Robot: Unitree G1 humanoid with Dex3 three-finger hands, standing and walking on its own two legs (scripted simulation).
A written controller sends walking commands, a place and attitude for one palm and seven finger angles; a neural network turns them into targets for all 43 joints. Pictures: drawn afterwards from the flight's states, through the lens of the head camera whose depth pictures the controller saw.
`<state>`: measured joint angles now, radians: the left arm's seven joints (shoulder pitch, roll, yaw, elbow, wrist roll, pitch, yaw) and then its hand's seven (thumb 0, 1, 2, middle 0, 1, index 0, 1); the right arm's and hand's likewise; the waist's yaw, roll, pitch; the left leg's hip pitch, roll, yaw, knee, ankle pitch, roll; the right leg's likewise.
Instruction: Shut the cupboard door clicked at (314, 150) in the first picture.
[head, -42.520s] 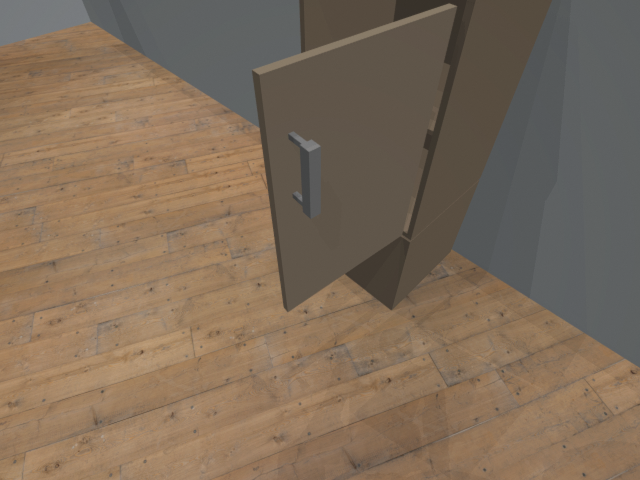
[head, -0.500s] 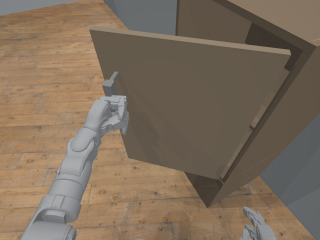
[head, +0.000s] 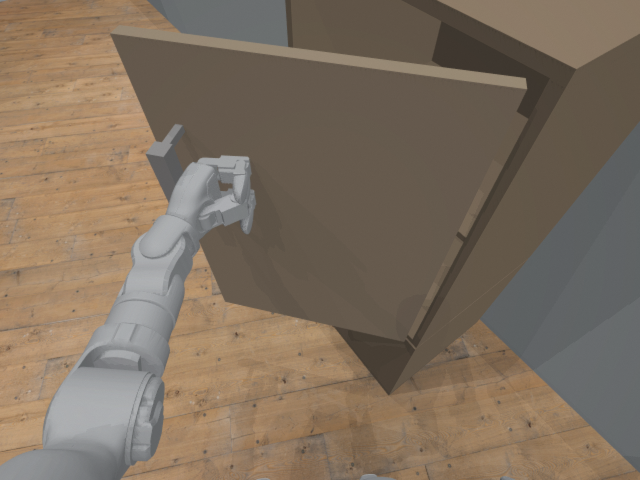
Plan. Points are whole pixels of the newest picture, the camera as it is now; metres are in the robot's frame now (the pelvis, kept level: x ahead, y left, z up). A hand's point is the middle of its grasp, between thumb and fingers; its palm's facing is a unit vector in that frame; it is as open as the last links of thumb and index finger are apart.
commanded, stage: push the door shut along its arc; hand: left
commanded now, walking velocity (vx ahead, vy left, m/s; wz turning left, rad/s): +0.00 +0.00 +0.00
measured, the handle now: (184, 180) +0.48 +0.16 +0.10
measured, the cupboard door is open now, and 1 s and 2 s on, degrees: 40 22 22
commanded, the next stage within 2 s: pull the fist back off the door in 0.62 s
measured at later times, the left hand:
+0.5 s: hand (260, 187) +0.46 +0.06 +0.10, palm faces -0.45 -0.89 -0.01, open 3.5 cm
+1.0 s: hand (298, 165) +0.50 +0.01 +0.10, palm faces -0.01 -1.00 +0.02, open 3.2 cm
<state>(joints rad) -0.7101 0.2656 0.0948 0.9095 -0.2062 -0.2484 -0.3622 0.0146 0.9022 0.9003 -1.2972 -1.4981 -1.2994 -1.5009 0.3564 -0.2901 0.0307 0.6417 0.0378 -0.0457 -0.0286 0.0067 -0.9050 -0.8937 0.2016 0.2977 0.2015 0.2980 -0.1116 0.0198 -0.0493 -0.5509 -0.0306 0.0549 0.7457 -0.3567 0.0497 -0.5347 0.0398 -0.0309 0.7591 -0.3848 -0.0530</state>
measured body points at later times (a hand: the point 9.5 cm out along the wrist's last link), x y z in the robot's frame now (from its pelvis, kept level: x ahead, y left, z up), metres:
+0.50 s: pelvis -0.01 -0.01 -0.01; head +0.08 -0.02 +0.43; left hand +0.48 +0.11 +0.11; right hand +0.07 -0.29 -0.13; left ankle +0.01 +0.09 -0.71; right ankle -0.01 -0.08 -0.71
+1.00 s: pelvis +0.01 -0.01 -0.02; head +0.09 -0.03 +0.42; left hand +0.49 +0.06 +0.10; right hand +0.04 -0.25 -0.15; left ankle +0.01 +0.09 -0.71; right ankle -0.01 -0.08 -0.71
